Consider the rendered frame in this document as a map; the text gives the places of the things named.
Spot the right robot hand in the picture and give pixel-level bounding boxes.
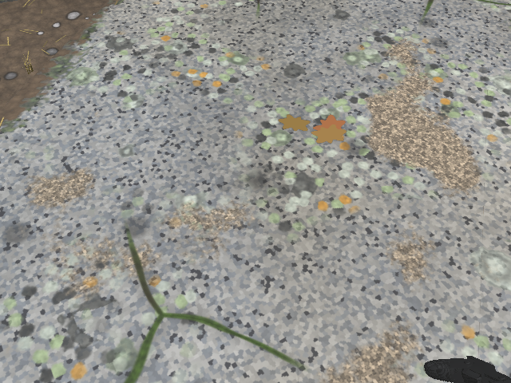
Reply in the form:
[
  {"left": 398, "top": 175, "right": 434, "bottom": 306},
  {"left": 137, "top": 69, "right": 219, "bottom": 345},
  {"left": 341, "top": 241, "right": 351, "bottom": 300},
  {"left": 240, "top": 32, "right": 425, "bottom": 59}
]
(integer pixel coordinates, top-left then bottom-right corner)
[{"left": 424, "top": 356, "right": 511, "bottom": 383}]

